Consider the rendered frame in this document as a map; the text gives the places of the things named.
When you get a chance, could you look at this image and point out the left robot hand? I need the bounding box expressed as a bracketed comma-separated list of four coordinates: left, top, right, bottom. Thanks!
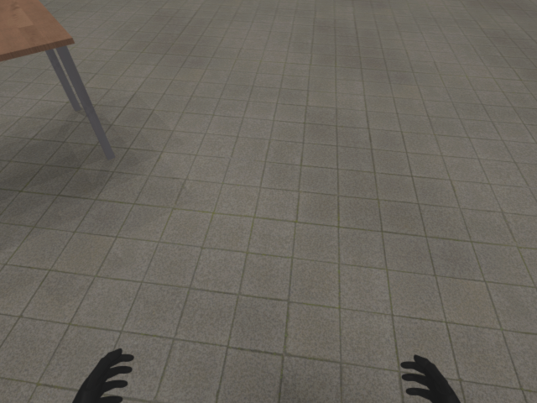
[72, 348, 134, 403]

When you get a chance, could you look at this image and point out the right robot hand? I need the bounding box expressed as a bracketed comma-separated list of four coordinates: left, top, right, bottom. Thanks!
[400, 355, 461, 403]

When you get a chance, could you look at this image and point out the table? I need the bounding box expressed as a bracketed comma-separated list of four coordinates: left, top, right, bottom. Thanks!
[0, 0, 116, 160]

